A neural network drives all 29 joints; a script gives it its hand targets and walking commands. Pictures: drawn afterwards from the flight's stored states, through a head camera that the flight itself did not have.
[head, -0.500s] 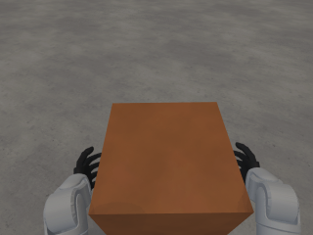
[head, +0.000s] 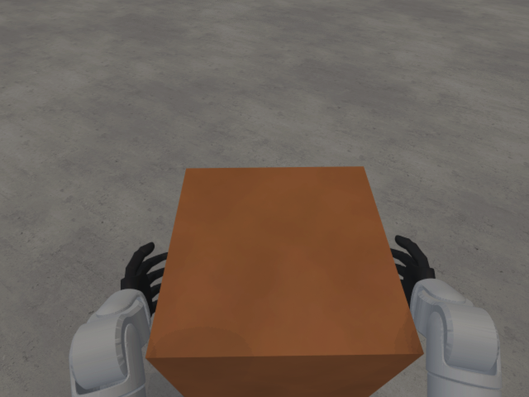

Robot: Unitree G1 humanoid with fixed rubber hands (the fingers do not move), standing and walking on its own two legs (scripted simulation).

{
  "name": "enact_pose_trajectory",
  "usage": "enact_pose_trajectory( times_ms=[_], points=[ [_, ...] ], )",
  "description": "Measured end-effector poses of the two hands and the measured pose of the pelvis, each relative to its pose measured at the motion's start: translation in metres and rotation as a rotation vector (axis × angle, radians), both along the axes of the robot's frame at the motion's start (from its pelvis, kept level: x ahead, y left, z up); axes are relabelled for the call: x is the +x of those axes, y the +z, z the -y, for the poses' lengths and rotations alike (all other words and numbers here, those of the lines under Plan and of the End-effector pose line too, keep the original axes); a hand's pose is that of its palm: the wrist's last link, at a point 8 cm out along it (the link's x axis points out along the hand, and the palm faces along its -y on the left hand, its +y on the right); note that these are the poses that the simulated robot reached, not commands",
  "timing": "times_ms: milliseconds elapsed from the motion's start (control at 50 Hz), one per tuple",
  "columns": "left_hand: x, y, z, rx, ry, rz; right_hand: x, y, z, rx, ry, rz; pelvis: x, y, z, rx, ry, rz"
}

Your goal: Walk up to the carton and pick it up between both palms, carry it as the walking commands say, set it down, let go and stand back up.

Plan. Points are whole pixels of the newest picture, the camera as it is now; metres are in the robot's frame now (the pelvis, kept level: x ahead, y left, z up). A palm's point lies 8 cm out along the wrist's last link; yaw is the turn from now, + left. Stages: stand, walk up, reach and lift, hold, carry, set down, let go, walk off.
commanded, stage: carry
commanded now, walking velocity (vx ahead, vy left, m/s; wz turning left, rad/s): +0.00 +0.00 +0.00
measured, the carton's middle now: (276, 285) +0.30 +0.00 +0.00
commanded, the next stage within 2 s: none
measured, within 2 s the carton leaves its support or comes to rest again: neither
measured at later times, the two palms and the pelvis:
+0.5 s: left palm (137, 290) +0.25 +0.19 +0.08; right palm (414, 284) +0.25 -0.19 +0.08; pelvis +0.01 +0.01 +0.00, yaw +0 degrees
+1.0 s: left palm (141, 263) +0.28 +0.19 +0.10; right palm (416, 264) +0.27 -0.19 +0.10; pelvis +0.04 +0.00 +0.01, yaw -2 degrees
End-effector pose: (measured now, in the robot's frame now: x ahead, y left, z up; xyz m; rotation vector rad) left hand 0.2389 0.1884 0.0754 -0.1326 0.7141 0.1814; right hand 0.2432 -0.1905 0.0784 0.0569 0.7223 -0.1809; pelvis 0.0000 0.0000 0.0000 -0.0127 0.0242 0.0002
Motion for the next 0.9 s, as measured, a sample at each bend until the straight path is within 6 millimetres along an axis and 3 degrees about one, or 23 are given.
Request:
enact_pose_trajectory(
  times_ms=[800,900],
  points=[
    [0.014,0.003,-0.004,0.002,-0.006,0.014,0.010,0.002,-0.004,0.007,-0.013,0.012,0.012,0.001,-0.006,0.002,0.005,-0.015],
    [0.017,0.013,-0.004,0.007,-0.011,0.009,0.014,0.011,-0.004,0.006,-0.009,0.006,0.024,0.010,-0.008,0.007,-0.004,-0.021]
  ],
)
